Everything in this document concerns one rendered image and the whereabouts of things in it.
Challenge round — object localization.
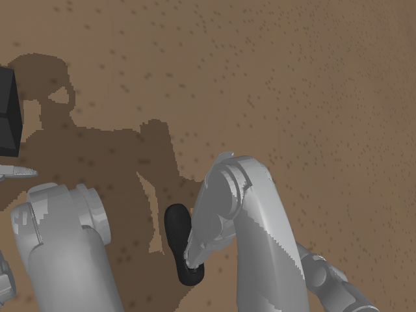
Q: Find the carton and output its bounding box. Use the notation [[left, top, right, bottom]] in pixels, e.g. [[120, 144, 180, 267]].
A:
[[0, 67, 23, 157]]

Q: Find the right robot foot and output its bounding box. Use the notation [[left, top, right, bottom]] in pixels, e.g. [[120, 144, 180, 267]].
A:
[[164, 203, 204, 286]]

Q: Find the right robot arm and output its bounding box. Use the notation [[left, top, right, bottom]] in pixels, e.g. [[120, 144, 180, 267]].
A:
[[301, 253, 379, 312]]

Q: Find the left robot hand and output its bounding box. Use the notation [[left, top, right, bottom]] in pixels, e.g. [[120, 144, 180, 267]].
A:
[[0, 165, 38, 181]]

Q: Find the left robot arm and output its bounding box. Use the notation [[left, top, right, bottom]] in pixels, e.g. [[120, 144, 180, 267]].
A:
[[0, 250, 16, 307]]

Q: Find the right robot hand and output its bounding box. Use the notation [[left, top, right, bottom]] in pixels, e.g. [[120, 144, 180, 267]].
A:
[[296, 242, 312, 260]]

